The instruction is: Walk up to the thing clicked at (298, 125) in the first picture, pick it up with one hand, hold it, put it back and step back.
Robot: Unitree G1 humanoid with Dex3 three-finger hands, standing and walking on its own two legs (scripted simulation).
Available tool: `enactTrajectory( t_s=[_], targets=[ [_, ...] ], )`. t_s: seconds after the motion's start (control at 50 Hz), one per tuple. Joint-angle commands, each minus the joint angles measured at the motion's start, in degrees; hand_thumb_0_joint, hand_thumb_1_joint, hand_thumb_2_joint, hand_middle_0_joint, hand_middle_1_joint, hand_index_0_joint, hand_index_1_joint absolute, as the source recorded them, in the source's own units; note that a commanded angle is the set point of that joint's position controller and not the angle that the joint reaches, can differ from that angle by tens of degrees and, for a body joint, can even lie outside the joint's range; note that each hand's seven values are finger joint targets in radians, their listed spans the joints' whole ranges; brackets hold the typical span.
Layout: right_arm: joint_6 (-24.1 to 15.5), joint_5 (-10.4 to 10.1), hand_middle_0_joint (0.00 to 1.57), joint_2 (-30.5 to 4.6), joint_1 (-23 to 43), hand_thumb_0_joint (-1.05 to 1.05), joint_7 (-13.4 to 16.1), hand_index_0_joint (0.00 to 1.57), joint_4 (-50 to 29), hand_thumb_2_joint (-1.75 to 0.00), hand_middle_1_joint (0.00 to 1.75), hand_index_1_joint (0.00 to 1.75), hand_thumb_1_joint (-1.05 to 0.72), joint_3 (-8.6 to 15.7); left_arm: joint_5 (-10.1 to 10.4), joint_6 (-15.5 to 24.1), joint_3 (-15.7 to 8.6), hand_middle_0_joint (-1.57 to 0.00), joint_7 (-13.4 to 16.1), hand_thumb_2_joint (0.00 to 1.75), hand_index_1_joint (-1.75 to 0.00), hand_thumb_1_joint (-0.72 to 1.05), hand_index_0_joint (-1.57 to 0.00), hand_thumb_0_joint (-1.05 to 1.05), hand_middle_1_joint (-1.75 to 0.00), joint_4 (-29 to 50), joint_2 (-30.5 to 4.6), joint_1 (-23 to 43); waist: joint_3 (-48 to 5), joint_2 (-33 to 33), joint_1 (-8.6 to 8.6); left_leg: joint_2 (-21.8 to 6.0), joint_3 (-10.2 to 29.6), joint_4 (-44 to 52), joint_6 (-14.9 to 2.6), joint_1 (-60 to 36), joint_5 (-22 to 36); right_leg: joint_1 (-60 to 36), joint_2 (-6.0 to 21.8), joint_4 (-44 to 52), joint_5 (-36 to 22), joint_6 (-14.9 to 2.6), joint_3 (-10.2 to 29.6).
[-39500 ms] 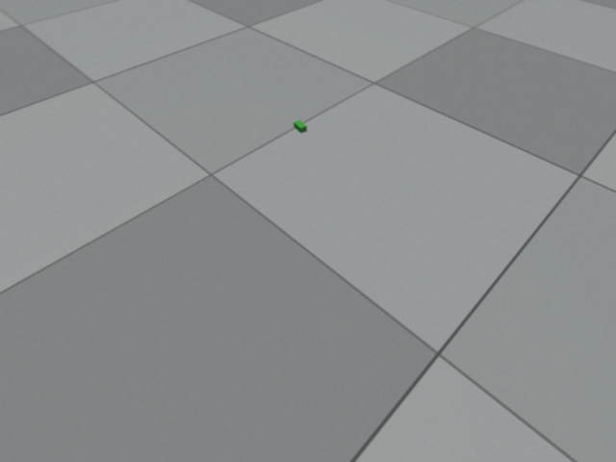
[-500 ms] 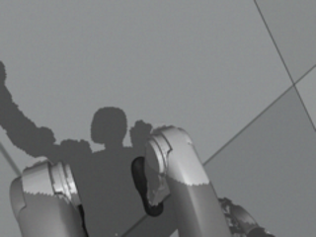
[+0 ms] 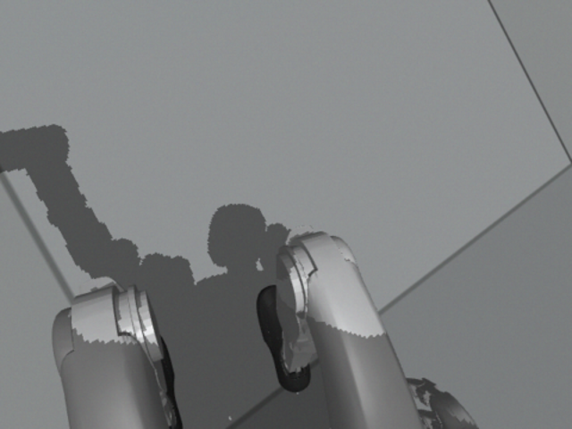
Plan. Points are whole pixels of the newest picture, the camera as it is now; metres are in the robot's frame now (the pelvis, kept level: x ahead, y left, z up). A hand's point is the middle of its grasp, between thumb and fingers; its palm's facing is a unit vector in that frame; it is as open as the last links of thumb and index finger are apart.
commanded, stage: lift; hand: left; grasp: from above
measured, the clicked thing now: out of the picture +0.52 +0.33 -0.19
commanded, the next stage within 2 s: hold in 1.50 s
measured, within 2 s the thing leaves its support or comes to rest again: neither
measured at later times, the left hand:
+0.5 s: hand out of the picture +0.42 +0.33 +0.01, palm faces -0.45 -0.11 -0.89, open 6.8 cm
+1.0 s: hand out of the picture +0.35 +0.29 +0.21, palm faces -0.43 -0.13 -0.89, open 6.8 cm
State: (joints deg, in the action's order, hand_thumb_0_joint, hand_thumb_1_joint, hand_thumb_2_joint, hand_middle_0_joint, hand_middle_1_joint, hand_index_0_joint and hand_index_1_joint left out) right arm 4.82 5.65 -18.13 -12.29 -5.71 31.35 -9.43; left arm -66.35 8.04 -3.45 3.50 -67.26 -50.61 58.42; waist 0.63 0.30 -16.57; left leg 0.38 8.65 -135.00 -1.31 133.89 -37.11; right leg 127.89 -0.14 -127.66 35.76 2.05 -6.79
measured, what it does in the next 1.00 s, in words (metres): rises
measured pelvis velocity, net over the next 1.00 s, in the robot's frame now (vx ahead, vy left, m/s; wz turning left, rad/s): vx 0.02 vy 0.00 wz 0.14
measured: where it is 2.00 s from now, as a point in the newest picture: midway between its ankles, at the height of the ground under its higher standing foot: (227, 382)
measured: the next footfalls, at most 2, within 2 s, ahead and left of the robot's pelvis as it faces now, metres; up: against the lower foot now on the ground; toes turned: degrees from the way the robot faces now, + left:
none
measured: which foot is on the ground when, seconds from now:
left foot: down 0.00-1.00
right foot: down 0.00-1.00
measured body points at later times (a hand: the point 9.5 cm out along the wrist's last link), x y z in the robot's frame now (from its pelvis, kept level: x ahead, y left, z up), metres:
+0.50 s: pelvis +0.00 +0.00 +0.10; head +0.20 +0.07 +0.50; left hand +0.44 +0.33 +0.06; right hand +0.13 -0.25 -0.02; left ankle +0.08 +0.12 -0.31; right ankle +0.12 -0.12 -0.31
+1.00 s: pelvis +0.02 +0.00 +0.29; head +0.12 +0.03 +0.73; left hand +0.36 +0.30 +0.26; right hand +0.16 -0.25 +0.17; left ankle +0.08 +0.12 -0.31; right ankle +0.12 -0.12 -0.31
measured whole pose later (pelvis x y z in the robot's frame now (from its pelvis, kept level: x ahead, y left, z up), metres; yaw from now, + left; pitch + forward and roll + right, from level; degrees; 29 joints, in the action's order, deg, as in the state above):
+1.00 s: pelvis +0.02 +0.00 +0.29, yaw +8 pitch +20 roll -3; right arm 0.6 -2.4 -13.8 -12.9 2.9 40.2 0.4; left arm -57.0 3.3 6.7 4.6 -45.3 -28.5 22.9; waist -9.3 2.5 -4.9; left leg -1.3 1.8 -78.9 -0.7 69.6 -29.9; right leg 67.8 -0.4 -75.6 28.2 1.3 -1.3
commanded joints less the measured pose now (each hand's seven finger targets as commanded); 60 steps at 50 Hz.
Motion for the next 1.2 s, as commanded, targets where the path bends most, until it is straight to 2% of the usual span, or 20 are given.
enactTrajectory(
  t_s=[0.0,0.02,0.08,0.12,0.18,0.26,0.3,0.34,0.4,0.42,0.44,0.5,0.56,0.64,0.7,0.72,0.84,0.96,1.08,1.18],
  targets=[
    [1.19,-0.62,0.2,-15.06,-11.8,0.0,1.61,0.2,-0.16,-0.9,0.3,0.3,-0.91,6.89,2.02,0.34,-3.57,-1.11,0.1,0.09,-0.18,0.83,-1.17,0.0,-0.25,16.34,-16.79,17.55,-48.07,24.3,1.45,0.03,-4.68,16.4,0.21,-36.81,13.84,-23.71,-1.9,13.81,-11.82,-5.34,-1.95],
    [1.36,-0.86,0.2,-15.57,-11.98,0.0,1.86,0.2,0.2,-0.9,0.3,0.3,-0.91,7.48,2.14,0.52,-3.85,-1.11,-0.36,0.09,-0.18,0.83,-1.17,0.0,-0.24,15.16,-16.54,16.26,-45.97,22.59,1.29,0.53,-4.55,16.64,0.16,-35.93,13.17,-22.73,-1.77,14.57,-11.12,-5.64,-1.93],
    [1.81,-1.55,0.2,-14.84,-11.3,0.0,2.41,0.2,0.14,-0.9,0.3,0.3,-0.91,8.64,3.36,1.34,-4.49,-1.09,-1.21,0.08,-0.17,0.8,-1.15,0.0,-0.24,18.9,-15.83,14.08,-48.74,23.03,2.95,0.66,-4.54,19.16,0.06,-39.09,12.78,-22.8,-1.44,15.66,-10.44,-5.66,-1.24],
    [1.89,-1.86,0.2,-14.19,-11.11,0.0,2.6,0.2,0.25,-0.9,0.3,0.3,-0.91,9.19,4.33,1.8,-3.51,-1.1,-1.79,0.08,-0.18,0.82,-1.16,0.0,-0.25,20.66,-13.22,13.2,-48.09,21.89,2.88,0.5,-4.44,20.62,-0.17,-40.69,12.22,-22.51,-1.32,17.04,-10.18,-5.49,-0.92],
    [2.01,-2.62,0.2,-13.0,-10.45,0.0,2.96,0.2,0.41,-0.9,0.3,0.3,-0.91,9.96,5.21,2.18,-3.6,-1.06,-2.09,0.1,-0.2,0.79,-1.13,0.0,-0.27,22.44,-12.33,10.33,-49.27,21.97,4.64,0.28,-4.06,24.33,-0.3,-42.89,10.45,-23.75,-1.22,17.96,-9.63,-5.19,-0.3],
    [1.79,-3.52,0.2,-12.25,-9.02,0.0,3.47,0.2,0.33,-0.9,0.3,0.3,-0.9,11.02,6.65,2.36,-1.84,-1.08,-2.53,0.1,-0.21,0.83,-1.15,0.0,-0.28,24.56,-8.45,8.25,-46.52,20.08,4.84,-0.09,-2.49,29.4,-0.44,-44.24,5.1,-23.85,-1.14,20.16,-7.22,-4.95,-0.13],
    [1.54,-3.9,0.2,-11.32,-8.86,0.0,3.8,0.2,0.5,-0.9,0.3,0.3,-0.91,11.29,7.21,2.44,-1.87,-1.08,-2.51,0.11,-0.21,0.81,-1.14,0.0,-0.28,27.07,-8.31,7.96,-49.5,18.62,5.57,-0.35,-3.46,30.53,-0.86,-46.56,6.26,-28.02,-1.28,22.16,-8.79,-4.36,0.54],
    [1.21,-4.23,0.2,-11.15,-8.05,0.0,4.21,0.2,0.56,-0.9,0.3,0.3,-0.91,11.78,8.13,2.23,-1.09,-1.1,-2.58,0.09,-0.2,0.84,-1.16,0.0,-0.27,26.8,-6.08,5.55,-46.53,17.3,5.34,-0.32,-2.98,32.8,-0.79,-47.06,4.42,-28.43,-1.12,23.87,-7.73,-4.28,0.66],
    [0.76,-4.97,0.2,-10.64,-7.08,0.0,5.04,0.2,0.68,-0.9,0.3,0.3,-0.9,12.29,8.25,1.74,-2.03,-1.07,-1.68,0.08,-0.21,0.81,-1.14,0.0,-0.28,30.01,-7.19,4.74,-48.72,17.08,6.85,-0.68,-2.39,36.9,-0.78,-51.33,2.84,-32.37,-1.22,26.07,-7.63,-3.79,0.95],
    [0.54,-5.18,0.2,-10.46,-6.42,0.0,5.26,0.2,0.83,-0.9,0.3,0.3,-0.9,12.56,8.67,1.46,-1.79,-1.08,-1.35,0.08,-0.2,0.83,-1.15,0.0,-0.27,30.73,-5.88,3.79,-48.7,17.13,7.06,-0.7,-1.8,38.48,-0.62,-52.89,2.89,-32.99,-1.08,26.57,-7.92,-3.68,0.92],
    [0.36,-5.33,0.2,-9.88,-6.35,0.0,5.28,0.2,0.54,-0.9,0.3,0.3,-0.9,12.51,8.75,1.02,-0.59,-1.07,-1.19,0.07,-0.2,0.82,-1.14,0.0,-0.27,31.62,-3.95,2.35,-49.38,17.5,7.04,-0.84,-2.1,39.43,-0.52,-54.64,4.68,-34.72,-1.25,27.54,-9.09,-3.6,0.95],
    [0.04,-5.88,0.2,-9.49,-5.57,0.0,5.89,0.2,1.12,-0.9,0.3,0.3,-0.9,12.82,8.96,-0.4,-1.01,-1.04,-0.56,0.06,-0.19,0.77,-1.1,0.0,-0.26,32.77,-3.78,-1.42,-49.09,15.2,8.31,-0.9,-2.01,42.65,-0.44,-58.98,7.77,-39.0,-1.25,31.02,-10.63,-3.46,1.19],
    [-0.29,-6.18,0.2,-8.11,-4.85,0.0,6.33,0.2,1.42,-0.9,0.3,0.3,-0.9,13.03,9.44,-1.83,0.27,-1.04,-0.41,0.08,-0.2,0.76,-1.1,0.0,-0.27,33.52,-0.95,-4.79,-47.11,12.25,8.4,-0.82,-3.8,45.31,-0.81,-61.11,9.06,-44.85,-1.44,36.75,-11.11,-3.22,2.03],
    [-0.91,-6.78,0.2,-6.99,-3.3,0.0,7.0,0.2,1.44,-0.9,0.3,0.3,-0.9,13.2,10.12,-3.53,0.45,-1.04,-0.26,0.09,-0.21,0.76,-1.1,0.0,-0.27,35.56,0.69,-11.19,-45.57,9.89,9.91,-0.8,-4.68,50.79,-0.8,-65.38,9.04,-52.67,-1.6,43.11,-10.85,-3.13,2.91],
    [-1.78,-7.29,0.2,-6.13,-2.83,0.0,7.78,0.2,1.91,-0.9,0.3,0.3,-0.9,12.99,10.7,-4.37,1.63,-1.06,-0.07,0.1,-0.19,0.77,-1.11,0.0,-0.25,36.79,3.43,-13.53,-40.72,8.65,9.82,-0.95,-4.68,55.58,-0.59,-67.78,6.51,-56.49,-1.79,47.71,-9.36,-3.07,3.54],
    [-2.12,-7.39,0.2,-5.88,-2.51,0.0,8.04,0.2,2.29,-0.9,0.3,0.3,-0.9,12.94,10.41,-4.39,1.23,-1.04,0.26,0.08,-0.2,0.76,-1.1,0.0,-0.26,37.41,2.47,-13.07,-40.48,9.01,10.11,-0.99,-4.82,57.0,-0.55,-69.1,6.49,-58.47,-1.9,48.88,-9.31,-3.03,3.61],
    [-4.61,-7.99,0.2,-4.65,-2.23,0.0,9.36,0.2,3.22,-0.9,0.3,0.3,-0.9,12.6,10.0,-4.36,3.5,-1.05,2.01,0.07,-0.2,0.77,-1.11,0.0,-0.26,34.09,6.75,-16.75,-31.9,5.59,10.32,-0.78,-4.88,65.96,-0.45,-74.45,3.86,-66.68,-1.96,59.1,-6.69,-2.89,5.3],
    [-6.83,-8.02,0.2,-4.78,-2.05,0.0,9.6,0.2,4.9,-0.9,0.3,0.3,-0.9,13.43,9.32,-4.6,6.14,-1.05,4.3,0.07,-0.19,0.76,-1.1,0.0,-0.25,30.06,11.12,-18.73,-28.49,5.96,11.4,-1.16,-3.97,74.02,0.39,-83.15,5.25,-72.28,-2.09,65.96,-8.01,-2.85,5.76],
    [-7.73,-7.94,0.2,-4.54,-3.77,0.0,9.56,0.2,6.06,-0.9,0.3,0.3,-0.9,13.64,8.06,-5.39,8.4,-1.07,6.41,0.13,-0.25,0.8,-1.13,0.0,-0.31,27.81,13.78,-16.06,-27.42,6.19,10.94,-0.79,-5.7,79.18,0.79,-90.85,12.14,-79.49,-2.31,72.44,-13.31,-2.93,6.24],
    [-7.58,-7.95,0.2,-4.45,-4.58,0.0,9.4,0.2,6.36,-0.9,0.3,0.3,-0.9,13.95,7.66,-6.6,8.71,-1.08,7.31,0.16,-0.26,0.8,-1.14,0.0,-0.31,25.87,14.17,-18.21,-25.64,4.35,12.33,-0.45,-6.72,82.91,0.88,-95.34,18.86,-85.91,-2.33,76.94,-18.4,-3.1,6.65]
  ],
)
